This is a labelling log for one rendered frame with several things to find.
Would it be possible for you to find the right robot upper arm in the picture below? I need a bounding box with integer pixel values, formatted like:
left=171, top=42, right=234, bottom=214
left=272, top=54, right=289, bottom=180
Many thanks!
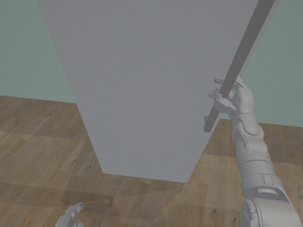
left=240, top=197, right=301, bottom=227

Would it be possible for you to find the handle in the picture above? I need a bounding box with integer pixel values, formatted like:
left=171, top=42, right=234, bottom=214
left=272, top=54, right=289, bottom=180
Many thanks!
left=204, top=0, right=276, bottom=132

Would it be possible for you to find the fridge door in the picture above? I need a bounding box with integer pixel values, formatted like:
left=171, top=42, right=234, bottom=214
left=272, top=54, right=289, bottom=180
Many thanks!
left=37, top=0, right=281, bottom=183

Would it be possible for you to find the robot left hand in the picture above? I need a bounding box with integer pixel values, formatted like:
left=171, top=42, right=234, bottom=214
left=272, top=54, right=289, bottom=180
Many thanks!
left=55, top=202, right=84, bottom=227

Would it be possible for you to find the robot right forearm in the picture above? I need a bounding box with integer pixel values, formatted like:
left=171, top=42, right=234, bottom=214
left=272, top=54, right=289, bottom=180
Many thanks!
left=231, top=113, right=302, bottom=227

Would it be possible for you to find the robot right hand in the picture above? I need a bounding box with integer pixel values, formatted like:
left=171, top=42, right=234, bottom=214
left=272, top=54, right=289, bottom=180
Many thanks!
left=208, top=75, right=255, bottom=122

